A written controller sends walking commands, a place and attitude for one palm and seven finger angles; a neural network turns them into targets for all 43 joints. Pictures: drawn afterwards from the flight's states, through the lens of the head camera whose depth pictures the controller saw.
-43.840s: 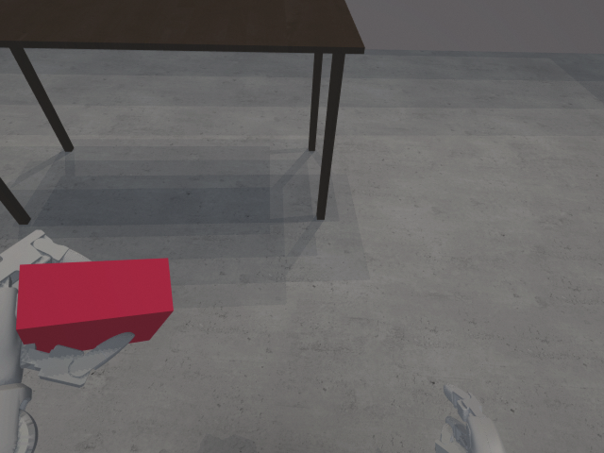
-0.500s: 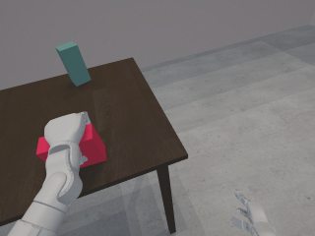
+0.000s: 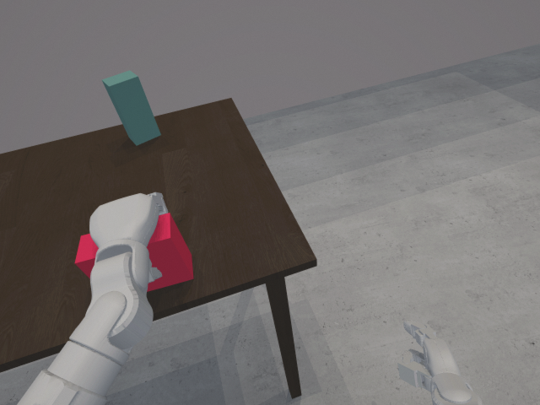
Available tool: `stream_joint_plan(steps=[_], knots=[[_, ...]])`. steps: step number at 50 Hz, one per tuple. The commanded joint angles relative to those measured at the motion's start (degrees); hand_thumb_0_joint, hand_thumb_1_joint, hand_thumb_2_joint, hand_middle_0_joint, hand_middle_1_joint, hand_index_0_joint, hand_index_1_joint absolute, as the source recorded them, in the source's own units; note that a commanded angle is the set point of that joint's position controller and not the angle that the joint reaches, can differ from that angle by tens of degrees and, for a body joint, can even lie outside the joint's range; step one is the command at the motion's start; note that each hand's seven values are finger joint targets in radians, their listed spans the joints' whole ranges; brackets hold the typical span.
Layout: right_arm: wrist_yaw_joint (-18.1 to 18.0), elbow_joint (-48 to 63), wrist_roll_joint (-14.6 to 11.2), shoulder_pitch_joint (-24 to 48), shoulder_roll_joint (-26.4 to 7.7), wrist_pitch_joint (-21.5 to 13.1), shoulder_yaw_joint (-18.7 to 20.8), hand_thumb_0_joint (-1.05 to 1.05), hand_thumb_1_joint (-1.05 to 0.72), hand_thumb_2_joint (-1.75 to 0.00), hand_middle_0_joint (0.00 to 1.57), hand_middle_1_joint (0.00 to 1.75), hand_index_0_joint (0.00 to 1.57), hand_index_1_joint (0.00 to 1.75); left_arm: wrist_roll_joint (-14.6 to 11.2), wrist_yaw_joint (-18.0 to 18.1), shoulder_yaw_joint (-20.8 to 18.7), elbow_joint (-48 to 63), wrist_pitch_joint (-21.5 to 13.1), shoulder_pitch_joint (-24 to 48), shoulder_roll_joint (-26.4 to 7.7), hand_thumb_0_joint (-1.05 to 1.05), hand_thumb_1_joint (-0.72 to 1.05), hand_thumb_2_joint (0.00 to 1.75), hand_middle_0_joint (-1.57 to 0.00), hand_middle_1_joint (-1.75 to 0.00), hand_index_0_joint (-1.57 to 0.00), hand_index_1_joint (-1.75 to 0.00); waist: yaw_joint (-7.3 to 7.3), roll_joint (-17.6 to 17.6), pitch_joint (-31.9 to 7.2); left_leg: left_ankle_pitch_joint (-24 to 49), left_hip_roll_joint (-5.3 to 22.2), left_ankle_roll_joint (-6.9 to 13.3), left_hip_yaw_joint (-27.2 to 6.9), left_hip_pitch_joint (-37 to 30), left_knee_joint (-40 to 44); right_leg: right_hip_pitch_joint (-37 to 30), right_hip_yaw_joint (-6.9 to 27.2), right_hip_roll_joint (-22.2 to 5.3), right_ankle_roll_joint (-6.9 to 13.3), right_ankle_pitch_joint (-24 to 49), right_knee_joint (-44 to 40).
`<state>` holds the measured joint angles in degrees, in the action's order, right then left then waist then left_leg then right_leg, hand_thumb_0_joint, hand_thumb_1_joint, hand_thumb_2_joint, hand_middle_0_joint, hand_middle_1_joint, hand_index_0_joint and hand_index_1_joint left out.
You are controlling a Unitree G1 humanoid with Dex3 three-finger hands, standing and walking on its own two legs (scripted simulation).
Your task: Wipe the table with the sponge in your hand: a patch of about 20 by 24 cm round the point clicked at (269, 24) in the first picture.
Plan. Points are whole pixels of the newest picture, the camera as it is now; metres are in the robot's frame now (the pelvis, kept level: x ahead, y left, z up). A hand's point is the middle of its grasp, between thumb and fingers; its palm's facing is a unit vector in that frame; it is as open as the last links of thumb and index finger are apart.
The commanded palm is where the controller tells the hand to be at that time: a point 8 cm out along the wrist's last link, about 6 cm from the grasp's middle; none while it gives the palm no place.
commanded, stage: slide across to the third lane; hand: left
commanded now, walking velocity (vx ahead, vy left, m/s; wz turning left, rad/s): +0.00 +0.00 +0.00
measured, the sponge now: (144, 264) +0.29 +0.25 +0.07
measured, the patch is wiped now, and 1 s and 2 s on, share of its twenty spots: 0.70 0.80 0.90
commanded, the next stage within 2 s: wipe forward along the third lane in 0.32 s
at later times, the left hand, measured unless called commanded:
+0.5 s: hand (190, 226) +0.33 +0.18 +0.12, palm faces +0.05 -0.07 -1.00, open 9.6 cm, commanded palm +0.31 +0.18 +0.18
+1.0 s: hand (185, 207) +0.38 +0.20 +0.12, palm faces +0.00 -0.04 -1.00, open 9.6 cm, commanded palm +0.36 +0.21 +0.16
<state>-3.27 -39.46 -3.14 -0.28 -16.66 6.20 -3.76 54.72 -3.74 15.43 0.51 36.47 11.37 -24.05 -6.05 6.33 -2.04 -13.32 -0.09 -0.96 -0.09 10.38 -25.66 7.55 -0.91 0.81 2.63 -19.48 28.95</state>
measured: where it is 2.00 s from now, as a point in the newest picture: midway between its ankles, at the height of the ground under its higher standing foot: outside the picture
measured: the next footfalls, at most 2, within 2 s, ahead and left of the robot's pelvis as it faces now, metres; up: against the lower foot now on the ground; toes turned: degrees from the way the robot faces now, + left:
none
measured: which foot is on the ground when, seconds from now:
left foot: down 0.00-1.00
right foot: down 0.00-1.00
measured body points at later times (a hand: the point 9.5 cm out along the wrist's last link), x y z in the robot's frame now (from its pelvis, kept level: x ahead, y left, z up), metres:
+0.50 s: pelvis +0.00 +0.00 +0.00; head -0.03 -0.06 +0.45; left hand +0.32 +0.18 +0.18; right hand +0.24 -0.20 -0.09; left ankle +0.01 +0.14 -0.74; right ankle -0.04 -0.09 -0.74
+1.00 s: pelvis +0.00 -0.01 +0.00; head -0.01 -0.06 +0.45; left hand +0.37 +0.20 +0.17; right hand +0.19 -0.25 -0.12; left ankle +0.01 +0.14 -0.74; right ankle -0.04 -0.09 -0.74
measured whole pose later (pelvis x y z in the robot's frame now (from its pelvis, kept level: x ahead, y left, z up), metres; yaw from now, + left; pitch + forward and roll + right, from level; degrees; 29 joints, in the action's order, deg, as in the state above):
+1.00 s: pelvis +0.00 -0.01 +0.00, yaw +0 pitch +1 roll +2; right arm -3.6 -43.1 -3.2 -4.8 -17.3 7.1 -2.8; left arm 55.3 -1.7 16.5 -23.6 33.6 29.8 -19.0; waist -3.3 4.8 -4.0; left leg -13.4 0.5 -1.6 0.1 13.0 -25.6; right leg 10.8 -0.6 1.5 3.4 -19.8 29.7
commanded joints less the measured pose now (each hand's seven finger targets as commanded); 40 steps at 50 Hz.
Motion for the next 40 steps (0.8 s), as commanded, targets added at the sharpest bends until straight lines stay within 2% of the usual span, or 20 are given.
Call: stream_joint_plan(steps=[1, 3, 5, 8, 10, 12, 13, 15, 18, 20, 23, 26, 28, 29, 31, 33, 36, 38, 39, 40], knots=[[0.1, 10.3, 0.4, 13.5, -3.4, -3.7, 1.6, 0.00, -0.90, -0.90, 0.20, 0.30, 0.20, 0.30, -0.6, 1.2, -1.8, 11.4, -2.8, 17.6, -2.6, 0.00, 0.10, 1.30, -1.20, -1.60, -1.20, -1.60, 1.15, -8.5, -11.6, 14.9, -3.7, 3.7, 2.5, -5.2, 0.4, -2.1, 2.1, 1.0, -0.8, 23.6, -4.1], [0.3, 10.5, 0.5, 13.7, -3.6, -3.6, 1.5, 0.00, -0.90, -0.90, 0.20, 0.30, 0.20, 0.30, -0.1, 1.7, -3.5, 12.6, -2.6, 18.2, -4.6, 0.00, 0.10, 1.30, -1.20, -1.60, -1.20, -1.60, 0.40, -7.6, -12.6, 14.9, -3.6, 3.3, 2.1, -5.4, 1.0, -2.7, 2.5, 1.2, -0.4, 22.7, -4.2], [0.5, 10.0, 0.2, 13.9, -3.0, -3.7, 1.4, 0.00, -0.90, -0.90, 0.20, 0.30, 0.20, 0.30, 0.1, 2.5, -0.7, 11.0, -2.5, 21.5, -1.5, 0.00, 0.10, 1.30, -1.20, -1.60, -1.20, -1.60, 1.08, -8.3, -11.3, 14.9, -3.6, 3.2, 2.3, -5.3, 1.1, -1.5, 1.6, 1.2, -0.5, 22.1, -4.3], [0.9, 9.3, 0.5, 14.0, -3.5, -3.2, 1.5, 0.00, -0.90, -0.90, 0.20, 0.30, 0.20, 0.30, 1.4, 4.0, -4.6, 8.6, -0.6, 21.3, -5.8, 0.00, 0.10, 1.30, -1.20, -1.60, -1.20, -1.60, -0.34, -8.3, -12.0, 14.5, -3.4, 2.9, 2.4, -5.0, 1.7, -2.6, 2.7, 1.4, -0.1, 21.4, -4.6], [1.2, 8.9, 0.1, 14.8, -2.6, -3.2, 1.1, 0.00, -0.90, -0.90, 0.20, 0.30, 0.20, 0.30, 1.7, 4.5, -0.7, 6.8, 0.2, 25.4, -1.6, 0.00, 0.10, 1.30, -1.20, -1.60, -1.20, -1.60, 0.51, -9.2, -10.9, 13.9, -3.4, 2.8, 2.5, -4.6, 1.8, -1.5, 1.6, 1.3, -0.2, 20.1, -4.5], [1.4, 8.5, 0.1, 15.0, -2.8, -2.9, 1.2, 0.00, -0.90, -0.90, 0.20, 0.30, 0.20, 0.30, 2.0, 4.8, -0.6, 5.5, 1.3, 27.0, -1.7, 0.00, 0.10, 1.30, -1.20, -1.60, -1.20, -1.60, 0.31, -9.1, -11.7, 14.0, -3.4, 2.8, 2.6, -4.7, 1.9, -1.7, 1.8, 1.2, -0.3, 20.6, -4.6], [1.6, 8.4, 0.3, 14.8, -3.1, -2.7, 1.2, 0.00, -0.90, -0.90, 0.20, 0.30, 0.20, 0.30, 2.4, 5.1, -2.2, 4.8, 2.0, 27.3, -3.9, 0.00, 0.10, 1.30, -1.20, -1.60, -1.20, -1.60, 0.00, -8.6, -12.4, 13.4, -3.4, 2.7, 2.5, -4.8, 2.2, -2.3, 2.5, 1.4, 0.0, 19.5, -4.7], [1.9, 8.5, -0.1, 15.5, -2.3, -3.0, 1.1, 0.00, -0.90, -0.90, 0.20, 0.30, 0.20, 0.30, 1.6, 4.9, 1.7, 4.4, 2.4, 28.9, 0.8, 0.00, 0.10, 1.30, -1.20, -1.60, -1.20, -1.60, 0.50, -8.3, -12.6, 14.1, -3.6, 2.9, 2.7, -5.2, 1.7, -2.0, 1.5, 1.2, -0.2, 20.6, -4.2], [2.1, 8.5, 0.1, 15.4, -2.8, -2.5, 1.1, 0.00, -0.90, -0.90, 0.20, 0.30, 0.20, 0.30, 2.0, 4.5, 1.2, 3.9, 3.2, 30.1, -0.6, 0.00, 0.10, 1.30, -1.20, -1.60, -1.20, -1.60, 0.31, -8.2, -13.6, 13.3, -3.7, 2.9, 2.6, -5.3, 1.9, -2.4, 2.4, 1.4, -0.1, 19.7, -4.6], [2.1, 8.0, -0.2, 15.5, -2.3, -2.7, 1.0, 0.00, -0.90, -0.90, 0.20, 0.30, 0.20, 0.30, 1.7, 4.3, 3.4, 1.9, 3.4, 32.9, 1.7, 0.00, 0.10, 1.30, -1.20, -1.60, -1.20, -1.60, 1.13, -9.0, -13.0, 13.0, -3.8, 3.0, 2.8, -5.0, 1.6, -1.6, 1.8, 1.1, -0.4, 19.9, -4.4], [2.1, 7.4, 0.3, 14.5, -3.0, -2.0, 1.0, 0.00, -0.90, -0.90, 0.20, 0.30, 0.20, 0.30, 2.8, 4.5, -0.6, -1.5, 3.8, 32.6, -2.7, 0.00, 0.10, 1.30, -1.20, -1.60, -1.20, -1.60, 0.32, -9.2, -13.6, 12.7, -3.6, 2.7, 2.8, -4.1, 1.9, -2.3, 2.7, 1.2, -0.1, 19.9, -4.3], [2.0, 7.2, 0.2, 14.3, -2.6, -2.1, 1.0, 0.00, -0.90, -0.90, 0.20, 0.30, 0.20, 0.30, 2.5, 4.8, -0.2, -3.0, 3.2, 33.3, -1.1, 0.00, 0.10, 1.30, -1.20, -1.60, -1.20, -1.60, 0.60, -10.0, -14.0, 13.9, -3.7, 2.8, 3.2, -3.8, 1.2, -2.6, 2.2, 1.0, -0.4, 22.9, -3.7], [1.8, 6.9, 0.6, 13.6, -3.4, -1.7, 1.1, 0.00, -0.90, -0.90, 0.20, 0.30, 0.20, 0.30, 2.8, 5.2, -4.0, -5.2, 3.0, 32.0, -5.4, 0.00, 0.10, 1.30, -1.20, -1.60, -1.20, -1.60, 0.08, -9.7, -14.3, 13.5, -3.6, 2.6, 3.1, -3.1, 1.5, -3.4, 3.5, 1.1, -0.2, 22.8, -3.9], [1.7, 7.4, 0.4, 13.8, -2.9, -1.9, 1.0, 0.00, -0.90, -0.90, 0.20, 0.30, 0.20, 0.30, 2.5, 5.2, -1.5, -5.0, 2.8, 32.8, -2.3, 0.00, 0.10, 1.30, -1.20, -1.60, -1.20, -1.60, 0.55, -10.0, -13.9, 13.6, -3.6, 2.7, 3.4, -2.8, 1.4, -3.3, 2.4, 0.8, -0.5, 23.5, -3.5], [1.6, 7.0, 0.2, 13.4, -3.0, -1.9, 1.0, 0.00, -0.90, -0.90, 0.20, 0.30, 0.20, 0.30, 2.3, 4.9, -0.5, -7.4, 2.6, 33.5, -1.2, 0.00, 0.10, 1.30, -1.20, -1.60, -1.20, -1.60, 1.41, -10.7, -11.8, 12.7, -3.6, 2.7, 3.4, -2.4, 1.3, -1.6, 2.5, 0.9, -0.7, 22.5, -4.0], [1.0, 6.3, 0.4, 12.2, -4.0, -1.6, 1.1, 0.00, -0.90, -0.90, 0.20, 0.30, 0.20, 0.30, 2.9, 4.7, -3.6, -11.4, 2.8, 34.0, -5.6, 0.00, 0.10, 1.30, -1.20, -1.60, -1.20, -1.60, 1.38, -10.8, -10.5, 10.6, -3.5, 2.6, 3.2, -1.4, 2.0, -0.9, 3.6, 0.9, -0.5, 19.4, -4.9], [0.5, 6.1, 0.3, 11.5, -3.8, -2.0, 1.2, 0.00, -0.90, -0.90, 0.20, 0.30, 0.20, 0.30, 2.5, 4.0, -1.4, -13.1, 1.6, 36.9, -3.2, 0.00, 0.10, 1.30, -1.20, -1.60, -1.20, -1.60, 2.25, -10.4, -11.7, 11.9, -3.6, 2.9, 3.5, -1.6, 1.0, -1.0, 2.8, 0.6, -0.9, 22.7, -4.3], [0.2, 5.6, 0.6, 10.2, -4.7, -1.7, 1.5, 0.00, -0.90, -0.90, 0.20, 0.30, 0.20, 0.30, 2.5, 3.8, -5.2, -15.4, 0.9, 36.3, -7.7, 0.00, 0.10, 1.30, -1.20, -1.60, -1.20, -1.60, 1.76, -9.4, -13.0, 11.8, -3.6, 2.6, 3.4, -1.1, 1.3, -2.2, 3.9, 0.6, -0.8, 22.9, -4.4], [0.0, 6.3, 0.3, 10.3, -4.3, -2.0, 1.5, 0.00, -0.90, -0.90, 0.20, 0.30, 0.20, 0.30, 2.2, 3.4, -1.9, -15.0, 0.3, 37.4, -3.8, 0.00, 0.10, 1.30, -1.20, -1.60, -1.20, -1.60, 2.53, -10.1, -12.8, 12.0, -3.6, 2.8, 3.6, -1.1, 0.9, -1.6, 2.8, 0.3, -1.0, 23.5, -4.0], [0.0, 6.0, 0.2, 9.4, -4.3, -2.1, 1.6, 0.00, -0.90, -0.90, 0.20, 0.30, 0.20, 0.30, 2.1, 3.3, -2.4, -16.5, -0.3, 36.2, -3.8, 0.00, 0.10, 1.30, -1.20, -1.60, -1.20, -1.60, 2.55, -10.5, -12.6, 12.5, -3.6, 2.9, 3.4, -1.1, 0.6, -1.3, 2.8, 0.5, -1.0, 24.3, -3.7]])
